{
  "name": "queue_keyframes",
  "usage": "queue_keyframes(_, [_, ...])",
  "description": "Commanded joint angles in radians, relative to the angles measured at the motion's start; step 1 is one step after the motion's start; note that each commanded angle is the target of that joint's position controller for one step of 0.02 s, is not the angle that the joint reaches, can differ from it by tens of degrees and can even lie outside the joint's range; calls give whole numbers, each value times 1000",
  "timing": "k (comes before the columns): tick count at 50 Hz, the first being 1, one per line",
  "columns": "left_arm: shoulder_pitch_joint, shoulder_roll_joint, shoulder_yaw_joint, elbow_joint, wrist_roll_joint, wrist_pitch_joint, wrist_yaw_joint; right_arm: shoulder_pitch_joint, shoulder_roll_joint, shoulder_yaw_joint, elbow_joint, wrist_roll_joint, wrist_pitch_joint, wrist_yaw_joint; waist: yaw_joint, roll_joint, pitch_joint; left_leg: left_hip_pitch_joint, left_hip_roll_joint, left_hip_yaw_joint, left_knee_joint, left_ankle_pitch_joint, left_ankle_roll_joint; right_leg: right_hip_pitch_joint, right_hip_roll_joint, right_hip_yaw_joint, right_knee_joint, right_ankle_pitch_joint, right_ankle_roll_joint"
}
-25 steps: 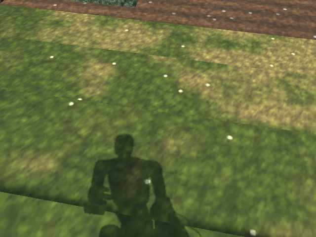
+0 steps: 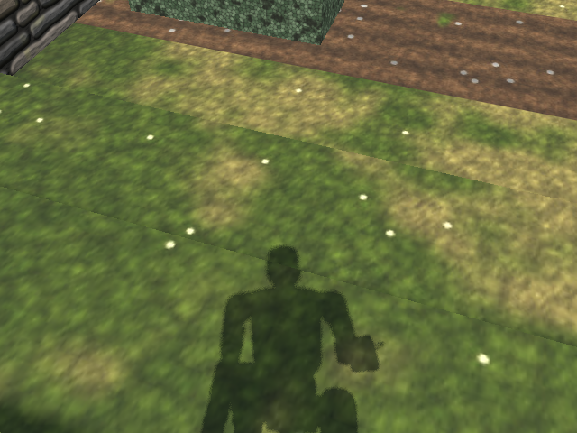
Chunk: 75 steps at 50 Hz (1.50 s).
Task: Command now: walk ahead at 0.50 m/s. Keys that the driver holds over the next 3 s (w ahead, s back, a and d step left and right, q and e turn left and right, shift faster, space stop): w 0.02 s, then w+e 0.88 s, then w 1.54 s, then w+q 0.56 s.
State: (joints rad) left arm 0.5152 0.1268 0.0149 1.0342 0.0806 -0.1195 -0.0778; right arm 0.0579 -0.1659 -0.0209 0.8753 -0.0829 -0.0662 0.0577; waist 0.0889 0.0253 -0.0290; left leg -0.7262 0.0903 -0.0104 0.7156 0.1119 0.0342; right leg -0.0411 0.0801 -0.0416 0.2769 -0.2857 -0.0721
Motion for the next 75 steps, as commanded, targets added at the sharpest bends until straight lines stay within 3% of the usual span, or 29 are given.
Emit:
queue_keyframes(1, [8,145,25,-24,9,-16,2,-21,-105,-30,-75,7,-6,-12,-86,-79,66,-5,10,-52,37,-24,14,22,-333,143,9,615,-180])
queue_keyframes(3, [-6,143,22,-39,16,-18,16,-5,-126,-48,-87,-5,-20,-22,-107,-84,35,169,-38,33,107,-181,30,-36,-294,111,99,715,-136])
queue_keyframes(6, [-53,221,57,-28,-13,-18,5,164,-178,-75,-58,48,-35,-44,-191,-54,-6,590,-84,76,-101,-154,96,-170,-221,95,359,814,-85])
queue_keyframes(8, [160,17,2,-19,20,-28,-11,506,-206,-65,16,31,-54,-44,-217,269,-382,1223,296,-507,-241,26,464,-611,45,72,1032,-386,12])
queue_keyframes(9, [-112,107,36,-104,-14,-27,-16,574,-154,-65,73,-19,-67,-44,-293,163,-130,1045,276,-602,-372,-272,378,-849,10,187,1166,-319,-24])
queue_keyframes(10, [-206,115,43,-133,-32,-17,8,428,-159,-67,56,0,-72,-40,-228,69,37,804,284,-485,-397,-336,322,-866,-57,199,1159,-176,-49])
queue_keyframes(14, [-161,30,26,-114,22,25,31,262,39,5,23,18,-53,-63,-87,-24,40,441,207,-161,-450,-144,240,-640,-172,188,982,49,-31])
queue_keyframes(18, [-183,23,18,-126,22,35,-13,353,-4,-6,71,-30,-64,-79,-102,1,31,432,151,29,-407,-116,202,-661,-196,124,822,332,-9])
queue_keyframes(19, [-228,42,17,-152,33,25,-17,332,53,19,58,-34,-79,-96,-101,-28,14,481,117,54,-339,-188,154,-703,-219,179,637,556,-9])
queue_keyframes(25, [-428,104,22,-227,14,68,5,566,4,51,152,-19,-83,-54,-157,19,160,433,206,39,-238,-367,174,-595,-216,77,342,717,-10])
queue_keyframes(32, [-598,108,11,-239,27,70,12,666,-66,30,235,18,-32,-91,-237,-43,241,688,218,53,-96,-345,119,-565,-200,-14,73,513,-7])
queue_keyframes(34, [-438,182,41,-169,12,38,24,660,-113,17,245,-7,-20,-73,-165,-110,144,700,141,152,108,-100,83,-300,-130,-83,28,503,-31])
queue_keyframes(35, [-199,248,77,-102,0,23,31,645,-117,22,256,-56,-15,-47,-63,-94,66,492,123,189,327,-100,20,85,-128,-83,82,717,-97])
queue_keyframes(36, [77,359,117,-51,4,28,26,776,18,59,256,-69,-21,-2,-45,-216,-241,135,35,218,672,-476,-75,711,-233,75,480,1162,-273])
queue_keyframes(37, [280,356,116,31,-6,43,11,654,-40,60,175,-14,-25,33,85,-235,-440,-38,-57,138,1025,-917,-116,964,-404,346,446,1181,-409])
queue_keyframes(39, [228,308,112,13,-35,45,40,147,-108,25,-16,49,-81,26,187,-100,-83,-414,-36,8,1028,-857,-91,662,-389,454,219,475,-318])
queue_keyframes(42, [-153,154,36,-110,-29,20,19,175,-89,15,-27,5,-93,-44,-77,26,76,1,83,-76,417,-469,-20,-115,-389,352,18,608,-318])
queue_keyframes(45, [-267,207,45,-156,-46,-2,-9,256,-39,38,-17,10,-34,-56,-181,-50,83,300,59,-36,106,-495,-34,-425,-300,320,-73,380,-289])
queue_keyframes(48, [-245,258,75,-154,-23,3,-42,163,-55,56,-25,30,-24,-30,-138,-26,88,383,-2,-7,-70,-67,-14,-443,-266,302,-21,293,-229])
queue_keyframes(53, [-162,216,70,-152,4,9,-30,149,-234,-11,-8,8,-70,-20,-152,-37,42,659,-79,91,3,-105,64,-459,-152,232,229,281,-103])
queue_keyframes(54, [-165,182,65,-171,9,2,-33,361,-306,-38,46,21,-79,-22,-241,106,-65,915,8,-57,-64,-76,153,-562,-25,150,511,173,-20])
queue_keyframes(55, [42,62,38,-158,7,-10,-29,526,-344,-27,64,41,-69,-17,-195,320,-351,1210,289,-514,-251,45,391,-626,78,105,842,-389,56])
queue_keyframes(56, [-89,132,55,-168,-17,3,-22,609,-285,-21,108,15,-72,-3,-266,261,-163,1137,288,-746,-397,-369,372,-883,78,191,1081,-409,38])
queue_keyframes(58, [-186,156,53,-165,-14,7,40,302,-187,-2,47,47,-72,-17,-165,23,33,742,244,-576,-471,-667,269,-832,-59,212,1067,-128,-4])
queue_keyframes(60, [-197,92,24,-170,25,13,65,220,-111,20,42,46,-69,-47,-107,-6,16,582,224,-462,-522,-465,273,-685,-152,209,969,-28,-8])
queue_keyframes(62, [-223,80,17,-184,14,27,63,210,-68,22,49,39,-79,-68,-94,-17,-3,563,178,-336,-567,-317,247,-628,-177,191,849,-15,20])
queue_keyframes(65, [-310,96,20,-219,-12,36,46,293,-93,6,94,28,-100,-56,-120,-3,21,569,131,-162,-588,-106,242,-623,-184,115,662,152,65])
queue_keyframes(70, [-339,96,19,-243,5,66,9,432,-109,0,157,3,-85,12,-132,46,70,490,121,-86,-526,-89,243,-527,-176,75,595,373,55])
queue_keyframes(75, [-418,145,46,-305,6,45,26,510,-107,-1,159,-7,-83,-17,-169,58,87,681,163,-114,-373,-36,245,-603,-156,36,611,155,27])
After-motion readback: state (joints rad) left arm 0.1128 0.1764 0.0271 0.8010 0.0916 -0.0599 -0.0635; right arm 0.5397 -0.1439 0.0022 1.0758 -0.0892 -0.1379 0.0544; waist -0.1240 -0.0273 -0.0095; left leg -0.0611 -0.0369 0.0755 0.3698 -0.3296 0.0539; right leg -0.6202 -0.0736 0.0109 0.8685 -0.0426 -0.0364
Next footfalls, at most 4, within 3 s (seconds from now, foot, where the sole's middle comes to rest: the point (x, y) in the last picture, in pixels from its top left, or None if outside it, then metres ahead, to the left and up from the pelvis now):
0.12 left None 0.21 0.14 -0.78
0.70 right None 0.51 -0.18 -0.93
1.06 left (357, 330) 0.86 -0.09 -0.93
1.60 right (455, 332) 0.89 -0.37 -0.93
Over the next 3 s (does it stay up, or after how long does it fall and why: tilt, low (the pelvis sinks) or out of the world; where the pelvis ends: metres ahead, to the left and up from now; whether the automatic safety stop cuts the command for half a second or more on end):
stays up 1.59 -0.68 -0.34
